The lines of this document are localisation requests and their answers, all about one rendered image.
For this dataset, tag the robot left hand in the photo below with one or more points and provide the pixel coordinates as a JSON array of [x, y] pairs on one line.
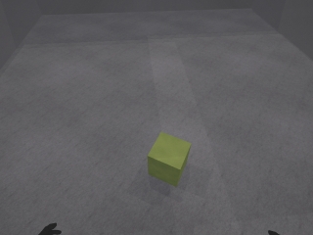
[[48, 230]]

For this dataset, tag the carton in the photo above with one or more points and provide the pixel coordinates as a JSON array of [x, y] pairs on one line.
[[167, 158]]

